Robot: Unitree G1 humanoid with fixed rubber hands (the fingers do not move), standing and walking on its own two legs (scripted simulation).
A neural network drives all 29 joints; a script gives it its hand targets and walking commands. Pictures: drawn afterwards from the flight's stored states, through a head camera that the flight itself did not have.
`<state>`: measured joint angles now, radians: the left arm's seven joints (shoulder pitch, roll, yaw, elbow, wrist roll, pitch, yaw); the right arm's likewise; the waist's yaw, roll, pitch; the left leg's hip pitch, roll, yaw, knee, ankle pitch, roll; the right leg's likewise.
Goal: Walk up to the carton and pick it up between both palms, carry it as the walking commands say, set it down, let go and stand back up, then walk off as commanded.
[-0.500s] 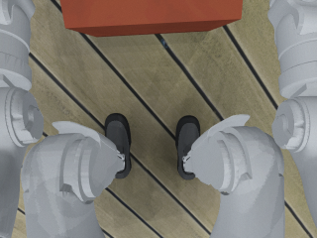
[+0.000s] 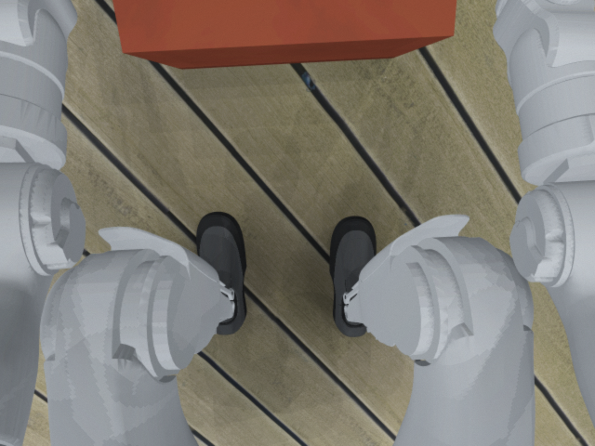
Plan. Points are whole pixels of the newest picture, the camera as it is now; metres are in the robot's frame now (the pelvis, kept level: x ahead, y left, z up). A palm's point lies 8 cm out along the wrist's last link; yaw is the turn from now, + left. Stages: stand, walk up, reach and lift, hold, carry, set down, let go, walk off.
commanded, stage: reach and lift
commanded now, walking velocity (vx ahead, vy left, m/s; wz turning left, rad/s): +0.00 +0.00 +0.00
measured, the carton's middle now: out of the picture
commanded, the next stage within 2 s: none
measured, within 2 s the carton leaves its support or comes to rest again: leaves its support in 1.20 s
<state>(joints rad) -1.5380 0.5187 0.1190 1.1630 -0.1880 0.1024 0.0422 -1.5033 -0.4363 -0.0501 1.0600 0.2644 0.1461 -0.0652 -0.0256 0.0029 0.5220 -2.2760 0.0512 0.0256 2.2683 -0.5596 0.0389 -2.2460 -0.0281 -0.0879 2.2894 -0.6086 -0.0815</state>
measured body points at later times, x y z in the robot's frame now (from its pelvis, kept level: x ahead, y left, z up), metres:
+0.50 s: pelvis +0.00 +0.00 +0.00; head +0.38 +0.00 +0.22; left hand +0.58 +0.20 -0.19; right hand +0.57 -0.18 -0.19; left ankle +0.12 +0.11 -0.31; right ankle +0.11 -0.10 -0.31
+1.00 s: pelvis +0.00 +0.00 +0.00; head +0.38 +0.00 +0.22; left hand +0.58 +0.20 -0.19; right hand +0.57 -0.18 -0.19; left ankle +0.12 +0.11 -0.31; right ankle +0.11 -0.10 -0.31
